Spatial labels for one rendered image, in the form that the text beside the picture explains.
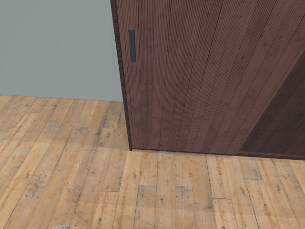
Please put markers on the wardrobe door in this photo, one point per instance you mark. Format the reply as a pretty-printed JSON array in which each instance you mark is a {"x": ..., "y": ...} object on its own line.
[
  {"x": 205, "y": 70},
  {"x": 281, "y": 128}
]

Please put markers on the handle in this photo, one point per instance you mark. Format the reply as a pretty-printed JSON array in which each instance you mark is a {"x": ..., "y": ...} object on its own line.
[{"x": 132, "y": 44}]

